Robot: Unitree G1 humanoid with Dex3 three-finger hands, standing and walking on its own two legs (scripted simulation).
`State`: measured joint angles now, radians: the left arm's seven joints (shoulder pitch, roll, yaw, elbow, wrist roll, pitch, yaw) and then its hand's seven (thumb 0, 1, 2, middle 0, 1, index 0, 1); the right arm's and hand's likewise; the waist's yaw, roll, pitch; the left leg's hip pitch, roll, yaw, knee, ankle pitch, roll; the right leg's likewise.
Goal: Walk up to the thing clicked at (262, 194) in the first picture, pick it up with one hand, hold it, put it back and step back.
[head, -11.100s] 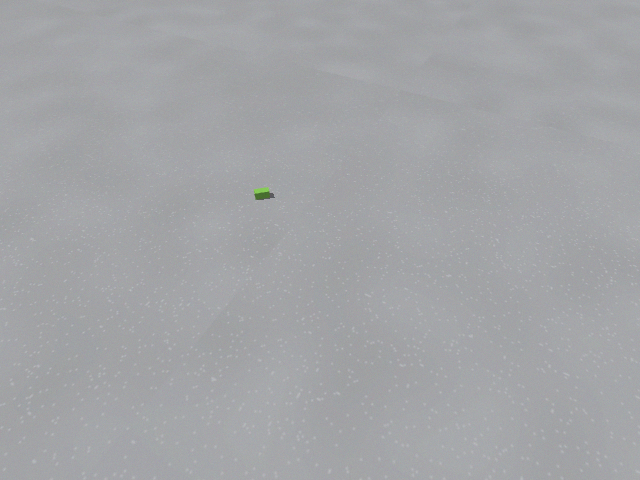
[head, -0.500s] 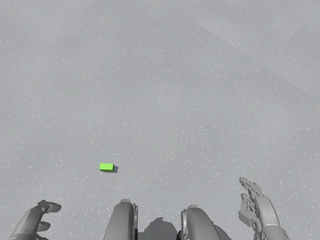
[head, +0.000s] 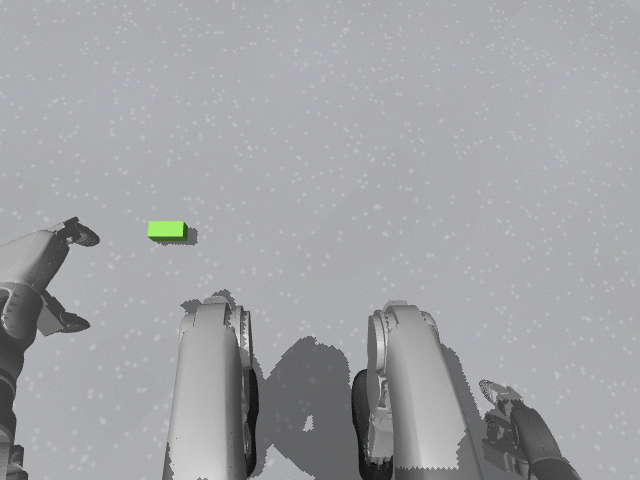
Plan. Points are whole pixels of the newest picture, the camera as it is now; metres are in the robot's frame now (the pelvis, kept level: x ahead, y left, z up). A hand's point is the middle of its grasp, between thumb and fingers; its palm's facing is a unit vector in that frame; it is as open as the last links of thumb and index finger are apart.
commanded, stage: rise first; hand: left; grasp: from above
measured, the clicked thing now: (168, 231) +0.49 +0.31 -0.41
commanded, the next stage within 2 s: none
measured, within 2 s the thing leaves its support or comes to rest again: neither
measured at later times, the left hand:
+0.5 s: hand (92, 255) +0.40 +0.36 -0.23, palm faces -0.47 -0.12 -0.88, open 11.5 cm
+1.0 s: hand (108, 244) +0.42 +0.36 -0.27, palm faces -0.45 -0.07 -0.89, open 11.2 cm
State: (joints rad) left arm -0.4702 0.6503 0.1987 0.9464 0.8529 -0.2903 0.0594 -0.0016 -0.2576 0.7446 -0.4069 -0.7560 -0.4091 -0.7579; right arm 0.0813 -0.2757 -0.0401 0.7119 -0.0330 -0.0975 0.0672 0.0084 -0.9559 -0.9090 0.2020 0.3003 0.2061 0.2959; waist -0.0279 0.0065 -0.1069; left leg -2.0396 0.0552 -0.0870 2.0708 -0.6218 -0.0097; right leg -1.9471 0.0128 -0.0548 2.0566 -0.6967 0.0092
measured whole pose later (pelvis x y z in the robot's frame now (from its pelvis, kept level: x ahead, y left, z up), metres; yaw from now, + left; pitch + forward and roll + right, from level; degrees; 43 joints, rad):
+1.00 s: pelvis +0.00 +0.00 -0.11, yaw -6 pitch +31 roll -9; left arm -0.79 0.91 0.24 1.35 1.31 -0.46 0.37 0.00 -0.05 0.61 -0.51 -0.52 -0.51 -0.52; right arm 0.02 -0.26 0.06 0.78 -0.20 0.03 0.13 0.00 -0.91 -0.90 0.20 0.30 0.21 0.30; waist -0.14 -0.07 0.00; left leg -2.35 0.06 -0.18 2.45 -0.66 -0.01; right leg -2.22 0.05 -0.11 2.38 -0.72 0.03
